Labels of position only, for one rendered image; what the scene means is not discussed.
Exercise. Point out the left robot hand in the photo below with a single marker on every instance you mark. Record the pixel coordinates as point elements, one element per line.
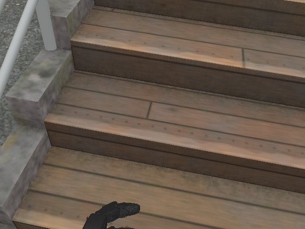
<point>110,213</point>

